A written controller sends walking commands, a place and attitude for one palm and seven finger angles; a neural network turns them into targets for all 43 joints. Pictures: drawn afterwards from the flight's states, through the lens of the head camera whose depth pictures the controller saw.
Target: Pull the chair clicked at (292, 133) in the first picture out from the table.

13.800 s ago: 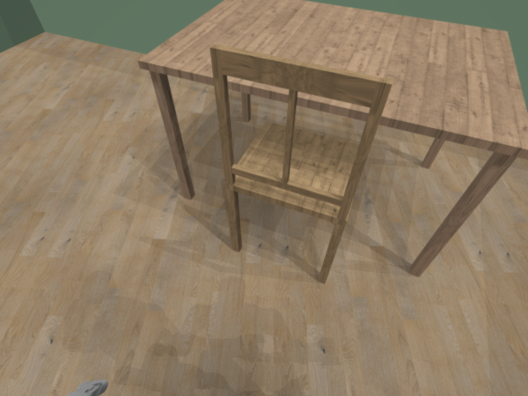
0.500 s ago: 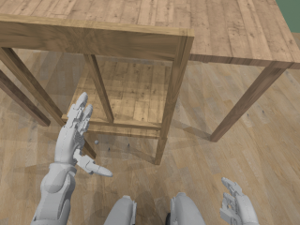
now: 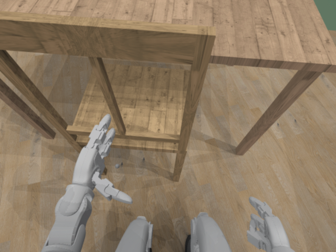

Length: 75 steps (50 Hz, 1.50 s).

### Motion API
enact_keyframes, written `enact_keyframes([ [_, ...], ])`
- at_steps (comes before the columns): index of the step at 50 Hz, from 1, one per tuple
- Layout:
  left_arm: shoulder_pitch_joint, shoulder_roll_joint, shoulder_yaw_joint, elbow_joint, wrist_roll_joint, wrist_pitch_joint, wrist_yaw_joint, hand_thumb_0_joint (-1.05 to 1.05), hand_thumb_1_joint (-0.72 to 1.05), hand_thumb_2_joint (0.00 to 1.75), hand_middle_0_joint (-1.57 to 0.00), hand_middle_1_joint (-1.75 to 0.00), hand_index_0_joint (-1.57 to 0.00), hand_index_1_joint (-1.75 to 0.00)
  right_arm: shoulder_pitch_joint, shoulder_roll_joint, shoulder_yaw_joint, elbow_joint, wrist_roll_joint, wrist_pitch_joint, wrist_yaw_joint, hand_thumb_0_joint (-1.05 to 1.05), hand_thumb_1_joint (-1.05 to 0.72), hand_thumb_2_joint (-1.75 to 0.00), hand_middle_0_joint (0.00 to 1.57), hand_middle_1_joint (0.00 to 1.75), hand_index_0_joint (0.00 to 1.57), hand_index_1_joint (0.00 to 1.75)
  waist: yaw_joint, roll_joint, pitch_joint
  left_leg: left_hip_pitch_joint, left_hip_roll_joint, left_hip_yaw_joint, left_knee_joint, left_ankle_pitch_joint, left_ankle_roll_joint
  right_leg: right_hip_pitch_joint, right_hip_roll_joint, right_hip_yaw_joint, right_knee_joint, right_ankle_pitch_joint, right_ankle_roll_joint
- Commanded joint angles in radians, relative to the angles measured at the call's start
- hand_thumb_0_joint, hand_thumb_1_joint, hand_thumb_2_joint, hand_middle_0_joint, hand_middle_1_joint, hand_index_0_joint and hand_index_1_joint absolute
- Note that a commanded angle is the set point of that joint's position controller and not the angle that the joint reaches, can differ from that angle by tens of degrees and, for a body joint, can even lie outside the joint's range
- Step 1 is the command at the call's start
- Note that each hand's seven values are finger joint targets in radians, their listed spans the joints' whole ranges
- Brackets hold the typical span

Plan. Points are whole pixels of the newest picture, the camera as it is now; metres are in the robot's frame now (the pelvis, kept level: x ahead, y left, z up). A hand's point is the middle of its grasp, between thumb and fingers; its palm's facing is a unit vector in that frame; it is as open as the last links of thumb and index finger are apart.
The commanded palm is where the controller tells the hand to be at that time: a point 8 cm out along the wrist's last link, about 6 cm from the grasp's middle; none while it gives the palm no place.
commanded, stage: aim the fingers beside a spindle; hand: left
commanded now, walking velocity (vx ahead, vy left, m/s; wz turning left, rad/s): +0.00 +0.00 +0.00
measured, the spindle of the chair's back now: (112, 103) +0.46 +0.16 +0.03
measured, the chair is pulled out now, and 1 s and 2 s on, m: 0.00 0.00 0.00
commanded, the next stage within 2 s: none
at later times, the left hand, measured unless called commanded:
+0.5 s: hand (106, 154) +0.31 +0.14 +0.06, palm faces -0.05 -1.00 -0.07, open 16.9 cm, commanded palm +0.29 +0.20 +0.03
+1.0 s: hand (114, 167) +0.30 +0.13 +0.00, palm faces -0.14 -0.99 +0.02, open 16.9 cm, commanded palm +0.30 +0.20 +0.04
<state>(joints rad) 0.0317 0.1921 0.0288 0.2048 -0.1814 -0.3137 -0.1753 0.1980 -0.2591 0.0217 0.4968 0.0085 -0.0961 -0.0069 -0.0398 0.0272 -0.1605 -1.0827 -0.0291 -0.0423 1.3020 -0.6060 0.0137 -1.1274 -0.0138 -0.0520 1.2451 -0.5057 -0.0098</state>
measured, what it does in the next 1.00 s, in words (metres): stands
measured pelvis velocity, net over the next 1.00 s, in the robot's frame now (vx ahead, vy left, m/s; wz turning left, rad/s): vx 0.00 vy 0.00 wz -0.01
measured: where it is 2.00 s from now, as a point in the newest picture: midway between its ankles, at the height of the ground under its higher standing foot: outside the picture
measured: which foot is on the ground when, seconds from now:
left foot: down 0.00-1.00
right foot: down 0.00-1.00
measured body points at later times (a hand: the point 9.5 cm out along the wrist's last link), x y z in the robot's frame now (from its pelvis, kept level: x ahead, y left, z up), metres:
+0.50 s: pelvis +0.00 +0.00 +0.00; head +0.10 +0.00 +0.44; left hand +0.31 +0.19 +0.06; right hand +0.17 -0.24 -0.10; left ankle +0.00 +0.11 -0.62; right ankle +0.04 -0.12 -0.62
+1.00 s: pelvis +0.00 +0.00 +0.00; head +0.12 +0.01 +0.43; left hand +0.31 +0.19 +0.00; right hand +0.17 -0.24 -0.09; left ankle +0.00 +0.11 -0.62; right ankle +0.04 -0.12 -0.62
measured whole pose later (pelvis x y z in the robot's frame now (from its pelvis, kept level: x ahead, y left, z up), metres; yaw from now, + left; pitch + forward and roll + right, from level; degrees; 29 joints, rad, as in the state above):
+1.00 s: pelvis +0.00 +0.00 +0.00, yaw -1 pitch +23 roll -2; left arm 0.04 0.20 0.05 0.20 -0.19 -0.30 -0.18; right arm 0.19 -0.25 0.02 0.49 0.01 -0.10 0.00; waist -0.05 0.02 -0.15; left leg -1.09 -0.03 -0.03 1.31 -0.61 0.02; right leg -1.14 -0.01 -0.04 1.24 -0.50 0.00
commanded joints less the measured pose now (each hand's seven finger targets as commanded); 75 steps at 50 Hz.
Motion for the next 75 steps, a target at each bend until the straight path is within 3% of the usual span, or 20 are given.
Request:
enact_keyframes([
  [1,-0.138,0.178,0.122,-0.473,-0.002,-0.168,0.076,0.0,-0.5,0.3,-0.06,-0.08,-0.06,-0.08,0.015,-0.116,-0.066,-0.143,-0.011,-0.056,-0.004,0.0,-0.9,-0.9,0.2,0.3,0.2,0.3,0.034,0.089,-0.519,0.339,0.018,-0.018,-0.185,0.518,-0.018,0.343,-0.002,0.019,-0.127,0.346,-0.034],
  [5,-0.034,0.146,0.147,-0.225,0.029,-0.139,0.122,0.0,-0.5,0.3,-0.06,-0.08,-0.06,-0.08,0.005,-0.113,-0.059,-0.118,-0.01,-0.031,0.011,0.0,-0.9,-0.9,0.2,0.3,0.2,0.3,0.01,-0.051,-0.341,0.163,0.014,0.002,-0.179,0.358,-0.001,0.324,0.006,0.016,-0.144,0.275,-0.028],
  [9,-0.056,0.049,0.048,-0.02,0.025,-0.063,0.033,0.0,-0.5,0.3,-0.06,-0.08,-0.06,-0.08,-0.011,-0.134,-0.055,-0.126,0.013,-0.011,0.013,0.0,-0.9,-0.9,0.2,0.3,0.2,0.3,-0.019,-0.103,-0.201,0.047,0.006,0.015,-0.191,0.154,0.006,0.26,0.004,0.028,-0.198,0.081,-0.024],
  [13,-0.149,0.057,0.007,-0.241,-0.012,-0.089,-0.04,0.0,-0.5,0.3,-0.06,-0.08,-0.06,-0.08,-0.009,-0.132,-0.067,-0.16,0.017,-0.033,-0.005,0.0,-0.9,-0.9,0.2,0.3,0.2,0.3,-0.007,-0.015,-0.384,0.165,0.011,0.011,-0.181,0.26,0.012,0.326,-0.003,0.039,-0.181,0.191,-0.027],
  [17,-0.17,0.178,0.104,-0.499,-0.023,-0.18,0.036,0.0,-0.5,0.3,-0.06,-0.08,-0.06,-0.08,0.014,-0.118,-0.065,-0.141,-0.006,-0.064,-0.013,0.0,-0.9,-0.9,0.2,0.3,0.2,0.3,0.016,0.083,-0.524,0.315,0.015,-0.01,-0.177,0.461,-0.003,0.362,-0.002,0.033,-0.145,0.332,-0.031],
  [20,-0.125,0.205,0.17,-0.366,0.009,-0.186,0.104,0.0,-0.5,0.3,-0.06,-0.08,-0.06,-0.08,0.013,-0.118,-0.06,-0.107,-0.013,-0.057,-0.006,0.0,-0.9,-0.9,0.2,0.3,0.2,0.3,0.003,0.006,-0.41,0.228,0.018,-0.013,-0.169,0.414,-0.004,0.314,0.006,0.018,-0.132,0.296,-0.028],
  [25,-0.058,0.055,0.066,0.031,0.025,-0.059,0.039,0.0,-0.5,0.3,-0.06,-0.08,-0.06,-0.08,-0.018,-0.133,-0.051,-0.11,0.01,-0.018,0.011,0.0,-0.9,-0.9,0.2,0.3,0.2,0.3,-0.02,-0.083,-0.189,0.04,0.004,0.017,-0.183,0.151,0.006,0.243,0.004,0.031,-0.199,0.065,-0.024],
  [29,-0.149,0.076,0.043,-0.144,-0.015,-0.054,-0.052,0.0,-0.5,0.3,-0.06,-0.08,-0.06,-0.08,-0.013,-0.139,-0.062,-0.157,0.02,-0.026,-0.004,0.0,-0.9,-0.9,0.2,0.3,0.2,0.3,-0.003,-0.028,-0.365,0.116,0.005,0.022,-0.182,0.221,0.013,0.331,-0.003,0.047,-0.19,0.153,-0.026],
  [33,-0.16,0.177,0.113,-0.513,-0.051,-0.169,-0.002,0.0,-0.5,0.3,-0.06,-0.08,-0.06,-0.08,0.014,-0.116,-0.065,-0.153,0.0,-0.065,-0.01,0.0,-0.9,-0.9,0.2,0.3,0.2,0.3,0.03,0.096,-0.563,0.327,0.014,-0.001,-0.187,0.486,-0.004,0.408,-0.001,0.038,-0.154,0.367,-0.033],
  [35,-0.113,0.218,0.161,-0.495,-0.036,-0.198,0.055,0.0,-0.5,0.3,-0.06,-0.08,-0.06,-0.08,0.025,-0.12,-0.063,-0.127,-0.009,-0.071,-0.007,0.0,-0.9,-0.9,0.2,0.3,0.2,0.3,0.019,0.057,-0.509,0.315,0.02,-0.015,-0.185,0.506,-0.011,0.363,0.006,0.023,-0.144,0.358,-0.032],
  [41,-0.08,0.052,0.06,0.037,0.027,-0.08,0.043,0.0,-0.5,0.3,-0.06,-0.08,-0.06,-0.08,-0.006,-0.139,-0.051,-0.09,0.008,-0.034,0.01,0.0,-0.9,-0.9,0.2,0.3,0.2,0.3,-0.044,-0.112,-0.155,0.033,0.01,0.006,-0.179,0.137,0.005,0.198,0.006,0.016,-0.191,0.046,-0.02],
  [44,-0.125,0.037,0.015,-0.025,0.008,-0.04,-0.031,0.0,-0.5,0.3,-0.06,-0.08,-0.06,-0.08,-0.006,-0.15,-0.061,-0.133,0.022,-0.029,0.004,0.0,-0.9,-0.9,0.2,0.3,0.2,0.3,-0.017,-0.045,-0.263,0.093,0.008,0.006,-0.198,0.163,0.006,0.24,0.0,0.019,-0.186,0.076,-0.029],
  [49,-0.157,0.175,0.1,-0.551,-0.035,-0.16,0.017,0.0,-0.5,0.3,-0.06,-0.08,-0.06,-0.08,0.017,-0.117,-0.067,-0.161,-0.001,-0.064,-0.003,0.0,-0.9,-0.9,0.2,0.3,0.2,0.3,0.043,0.139,-0.592,0.385,0.018,-0.012,-0.195,0.542,-0.021,0.382,-0.003,0.026,-0.143,0.365,-0.038],
  [54,-0.056,0.139,0.137,-0.307,0.009,-0.168,0.12,0.0,-0.5,0.3,-0.06,-0.08,-0.06,-0.08,0.011,-0.112,-0.056,-0.105,-0.012,-0.049,0.008,0.0,-0.9,-0.9,0.2,0.3,0.2,0.3,-0.012,-0.015,-0.342,0.208,0.025,-0.014,-0.177,0.408,-0.012,0.283,0.009,0.001,-0.133,0.283,-0.027],
  [58,-0.049,0.002,-0.001,0.014,0.033,-0.06,0.034,0.0,-0.5,0.3,-0.06,-0.08,-0.06,-0.08,-0.012,-0.141,-0.051,-0.109,0.014,-0.02,0.018,0.0,-0.9,-0.9,0.2,0.3,0.2,0.3,-0.044,-0.096,-0.16,0.059,0.014,-0.005,-0.193,0.152,0.001,0.19,0.008,0.001,-0.182,0.067,-0.024],
  [62,-0.15,0.053,-0.002,-0.163,-0.007,-0.049,-0.054,0.0,-0.5,0.3,-0.06,-0.08,-0.06,-0.08,-0.01,-0.147,-0.065,-0.155,0.022,-0.028,-0.004,0.0,-0.9,-0.9,0.2,0.3,0.2,0.3,-0.02,-0.029,-0.346,0.141,0.013,0.002,-0.188,0.212,0.009,0.275,0.001,0.025,-0.183,0.129,-0.029],
  [66,-0.119,0.204,0.112,-0.631,-0.024,-0.179,0.041,0.0,-0.5,0.3,-0.06,-0.08,-0.06,-0.08,0.024,-0.117,-0.066,-0.159,-0.005,-0.066,-0.009,0.0,-0.9,-0.9,0.2,0.3,0.2,0.3,0.057,0.183,-0.611,0.439,0.022,-0.03,-0.201,0.605,-0.045,0.345,-0.002,0.017,-0.125,0.351,-0.045],
  [70,-0.059,0.189,0.162,-0.41,0.017,-0.187,0.149,0.0,-0.5,0.3,-0.06,-0.08,-0.06,-0.08,0.015,-0.108,-0.056,-0.111,-0.014,-0.051,0.006,0.0,-0.9,-0.9,0.2,0.3,0.2,0.3,-0.003,0.013,-0.401,0.264,0.027,-0.025,-0.177,0.486,-0.02,0.295,0.01,0.001,-0.126,0.316,-0.033],
  [73,-0.047,0.029,0.033,-0.025,0.053,-0.094,0.11,0.0,-0.5,0.3,-0.06,-0.08,-0.06,-0.08,-0.008,-0.125,-0.045,-0.09,-0.002,-0.022,0.019,0.0,-0.9,-0.9,0.2,0.3,0.2,0.3,-0.058,-0.103,-0.142,0.06,0.018,-0.011,-0.176,0.172,-0.003,0.175,0.012,-0.005,-0.172,0.08,-0.021],
  [75,-0.064,-0.002,-0.007,0.073,0.044,-0.036,0.04,0.0,-0.5,0.3,-0.06,-0.08,-0.06,-0.08,-0.029,-0.144,-0.046,-0.113,0.025,-0.011,0.018,0.0,-0.9,-0.9,0.2,0.3,0.2,0.3,-0.046,-0.13,-0.117,0.035,0.007,-0.002,-0.203,0.088,0.007,0.19,0.008,0.014,-0.216,-0.01,-0.025],
])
